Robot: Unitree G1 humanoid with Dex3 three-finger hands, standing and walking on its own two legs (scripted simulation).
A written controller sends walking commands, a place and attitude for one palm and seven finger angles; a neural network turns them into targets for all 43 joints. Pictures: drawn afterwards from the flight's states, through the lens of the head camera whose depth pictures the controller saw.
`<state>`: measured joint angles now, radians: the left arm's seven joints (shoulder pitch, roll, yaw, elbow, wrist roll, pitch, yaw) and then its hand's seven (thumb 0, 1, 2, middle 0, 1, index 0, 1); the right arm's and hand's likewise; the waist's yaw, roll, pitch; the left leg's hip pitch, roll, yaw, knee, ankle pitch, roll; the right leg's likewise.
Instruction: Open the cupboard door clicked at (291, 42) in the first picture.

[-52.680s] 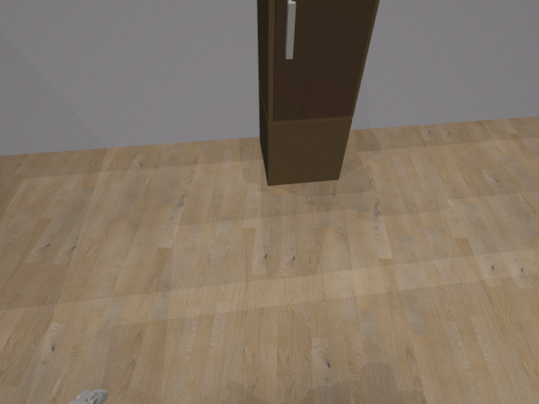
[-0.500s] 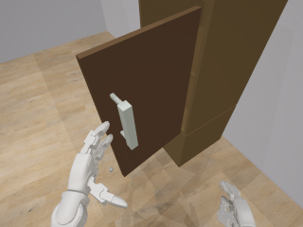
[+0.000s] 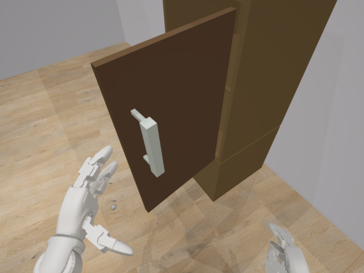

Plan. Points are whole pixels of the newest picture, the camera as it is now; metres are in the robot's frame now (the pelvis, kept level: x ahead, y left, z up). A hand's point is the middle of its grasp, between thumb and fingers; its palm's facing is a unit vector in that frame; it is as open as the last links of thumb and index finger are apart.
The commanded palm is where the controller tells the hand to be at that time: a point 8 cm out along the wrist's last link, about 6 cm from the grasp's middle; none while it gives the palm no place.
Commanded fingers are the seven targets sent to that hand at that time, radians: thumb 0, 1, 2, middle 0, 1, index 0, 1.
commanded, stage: draw the hand back to the body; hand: left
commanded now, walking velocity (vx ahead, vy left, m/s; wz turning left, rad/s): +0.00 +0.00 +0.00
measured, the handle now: (147, 144) +0.38 +0.10 +0.08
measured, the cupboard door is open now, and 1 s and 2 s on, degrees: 97 97 97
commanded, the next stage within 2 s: step back with the hand held close in 1.40 s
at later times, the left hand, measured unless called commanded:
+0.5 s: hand (57, 205) +0.20 +0.22 +0.14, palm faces +0.22 -0.93 -0.29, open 15.1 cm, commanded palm +0.17 +0.26 +0.16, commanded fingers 0.00 0.03 0.52 -0.17 -0.30 -0.17 -0.30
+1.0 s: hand (0, 183) +0.21 +0.28 +0.19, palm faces +0.44 -0.80 -0.41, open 9.4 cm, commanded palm +0.16 +0.32 +0.21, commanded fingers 0.00 0.90 0.90 -0.20 -0.30 -0.20 -0.30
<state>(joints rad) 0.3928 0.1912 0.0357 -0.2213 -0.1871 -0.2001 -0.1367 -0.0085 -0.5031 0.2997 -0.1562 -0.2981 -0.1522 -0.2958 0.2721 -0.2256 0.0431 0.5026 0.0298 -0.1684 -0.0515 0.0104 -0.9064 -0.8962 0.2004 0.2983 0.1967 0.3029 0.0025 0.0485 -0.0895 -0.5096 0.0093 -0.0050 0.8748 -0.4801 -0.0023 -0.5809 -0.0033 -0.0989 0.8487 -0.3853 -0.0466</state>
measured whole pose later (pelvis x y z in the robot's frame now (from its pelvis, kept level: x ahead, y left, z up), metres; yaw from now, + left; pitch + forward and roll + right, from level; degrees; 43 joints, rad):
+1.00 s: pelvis +0.02 +0.02 +0.05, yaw -1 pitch -4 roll -1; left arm 0.46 0.33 0.32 -0.37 -0.04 -0.09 0.12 0.01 0.56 0.76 -0.20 -0.30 -0.20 -0.30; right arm 0.20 -0.22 0.03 0.64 -0.01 -0.13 -0.07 0.01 -0.91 -0.90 0.20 0.30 0.20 0.30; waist 0.07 0.07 0.03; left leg -0.04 -0.01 0.02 0.41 -0.30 0.03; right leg -0.11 0.00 -0.07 0.39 -0.20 -0.01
